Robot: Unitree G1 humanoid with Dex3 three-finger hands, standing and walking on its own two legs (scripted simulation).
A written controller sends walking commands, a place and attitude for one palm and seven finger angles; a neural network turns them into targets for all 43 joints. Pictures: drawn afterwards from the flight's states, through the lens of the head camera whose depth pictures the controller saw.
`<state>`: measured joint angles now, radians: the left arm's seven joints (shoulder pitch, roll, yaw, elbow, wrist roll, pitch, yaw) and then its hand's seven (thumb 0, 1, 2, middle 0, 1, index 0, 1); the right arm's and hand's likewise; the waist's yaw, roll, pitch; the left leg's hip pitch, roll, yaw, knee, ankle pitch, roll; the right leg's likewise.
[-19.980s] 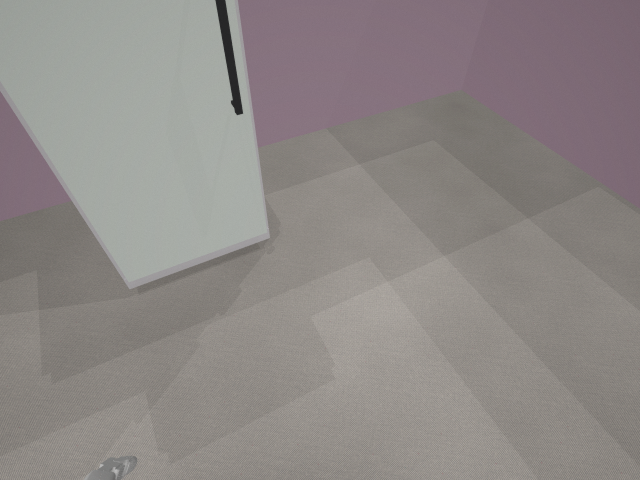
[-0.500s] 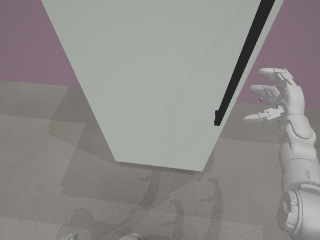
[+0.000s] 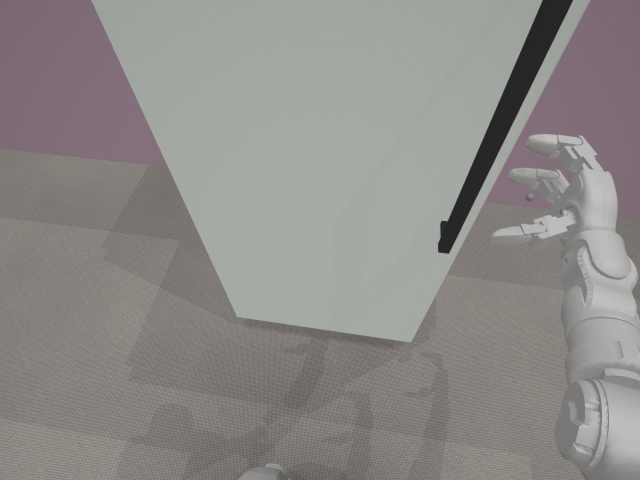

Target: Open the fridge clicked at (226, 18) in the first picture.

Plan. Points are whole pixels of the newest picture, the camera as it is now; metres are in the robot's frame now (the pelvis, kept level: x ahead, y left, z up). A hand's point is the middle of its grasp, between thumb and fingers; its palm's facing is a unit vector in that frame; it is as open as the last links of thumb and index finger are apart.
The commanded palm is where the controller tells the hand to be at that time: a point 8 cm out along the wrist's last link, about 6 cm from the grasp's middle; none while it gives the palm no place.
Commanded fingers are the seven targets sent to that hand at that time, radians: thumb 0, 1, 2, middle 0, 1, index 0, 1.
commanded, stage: move the hooked fingers beside the handle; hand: right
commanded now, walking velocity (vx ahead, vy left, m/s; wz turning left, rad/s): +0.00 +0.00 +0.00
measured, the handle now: (487, 139) +0.52 -0.13 +0.14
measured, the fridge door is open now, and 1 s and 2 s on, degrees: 0 0 0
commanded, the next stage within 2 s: feel for the door with the fingertips in 0.38 s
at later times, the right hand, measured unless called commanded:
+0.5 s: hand (535, 195) +0.46 -0.19 +0.11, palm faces +0.01 +1.00 +0.00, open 14.0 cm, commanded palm +0.43 -0.23 +0.11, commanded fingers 0.00 0.50 -0.30 0.30 1.20 0.30 1.20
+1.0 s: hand (497, 189) +0.47 -0.14 +0.11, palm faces +0.01 +1.00 +0.00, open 14.0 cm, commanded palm +0.44 -0.20 +0.11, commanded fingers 0.00 0.50 -0.30 0.30 1.20 0.30 1.20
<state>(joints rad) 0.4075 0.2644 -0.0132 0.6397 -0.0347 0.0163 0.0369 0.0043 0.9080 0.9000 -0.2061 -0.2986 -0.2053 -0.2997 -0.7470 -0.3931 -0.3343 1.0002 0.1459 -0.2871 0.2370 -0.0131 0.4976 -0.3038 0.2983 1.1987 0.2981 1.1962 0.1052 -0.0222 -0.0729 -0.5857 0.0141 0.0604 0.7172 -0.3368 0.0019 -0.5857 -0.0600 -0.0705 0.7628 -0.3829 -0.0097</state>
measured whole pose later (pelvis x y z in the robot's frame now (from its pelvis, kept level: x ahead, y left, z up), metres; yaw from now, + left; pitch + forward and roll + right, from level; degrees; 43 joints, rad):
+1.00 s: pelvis +0.00 +0.00 +0.00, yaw +0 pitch +12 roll +1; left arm 0.38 0.25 -0.02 0.64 -0.02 0.00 0.01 0.00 0.91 0.90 -0.21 -0.30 -0.21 -0.30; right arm -0.78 -0.30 -0.28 1.00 0.11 -0.29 0.12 -0.01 0.50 -0.30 0.30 1.20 0.30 1.20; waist 0.11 -0.03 -0.08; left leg -0.60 0.02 0.06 0.74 -0.35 0.00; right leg -0.59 -0.05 -0.07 0.78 -0.39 -0.01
